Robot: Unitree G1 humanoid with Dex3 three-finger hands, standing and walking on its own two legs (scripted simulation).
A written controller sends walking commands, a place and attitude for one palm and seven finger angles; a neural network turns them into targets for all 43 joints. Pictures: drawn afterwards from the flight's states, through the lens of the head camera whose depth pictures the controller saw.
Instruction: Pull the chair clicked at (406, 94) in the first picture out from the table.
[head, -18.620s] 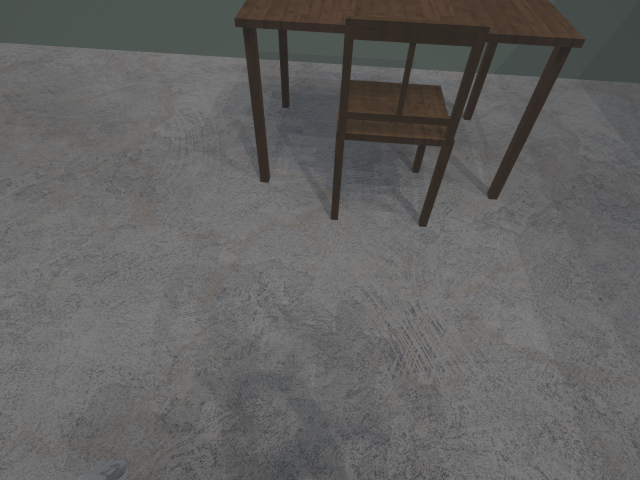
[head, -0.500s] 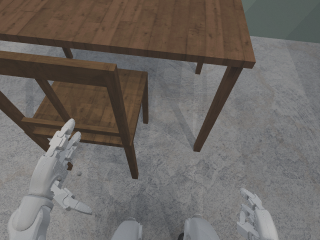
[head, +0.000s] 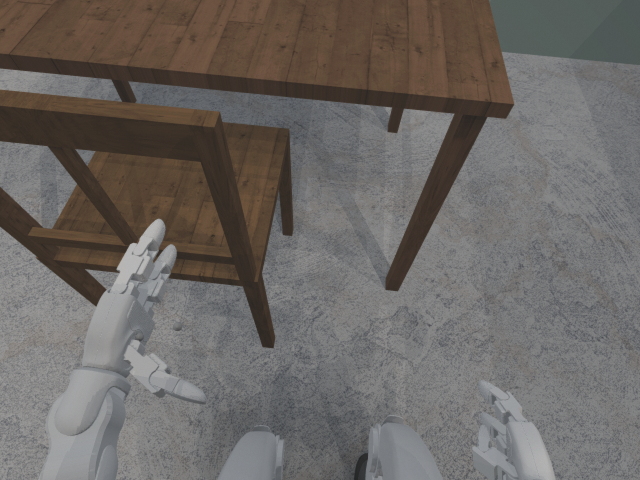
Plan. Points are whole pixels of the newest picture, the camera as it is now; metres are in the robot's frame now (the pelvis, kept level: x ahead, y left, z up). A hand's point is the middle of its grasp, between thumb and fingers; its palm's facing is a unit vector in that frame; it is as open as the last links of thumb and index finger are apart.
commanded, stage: aim the fingers beside a spindle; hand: left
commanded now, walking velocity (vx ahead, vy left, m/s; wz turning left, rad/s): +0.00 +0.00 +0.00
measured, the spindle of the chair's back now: (100, 199) +0.48 +0.35 -0.01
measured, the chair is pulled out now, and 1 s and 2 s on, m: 0.00 0.00 0.00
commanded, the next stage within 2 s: push the fingers through the gap in 1.24 s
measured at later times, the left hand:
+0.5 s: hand (206, 314) +0.30 +0.15 +0.02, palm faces -0.11 -0.99 -0.04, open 17.0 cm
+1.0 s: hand (217, 310) +0.31 +0.14 +0.01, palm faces -0.09 -0.99 -0.06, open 17.0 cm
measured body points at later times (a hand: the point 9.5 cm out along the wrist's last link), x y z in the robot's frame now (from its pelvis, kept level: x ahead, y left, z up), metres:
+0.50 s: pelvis +0.00 -0.01 -0.01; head +0.10 +0.00 +0.42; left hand +0.30 +0.21 +0.02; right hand +0.17 -0.25 -0.11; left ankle +0.00 +0.11 -0.64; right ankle +0.06 -0.13 -0.64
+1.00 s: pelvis -0.01 -0.01 -0.02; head +0.10 -0.01 +0.42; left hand +0.31 +0.19 +0.02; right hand +0.15 -0.26 -0.12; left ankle +0.00 +0.11 -0.64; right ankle +0.06 -0.13 -0.64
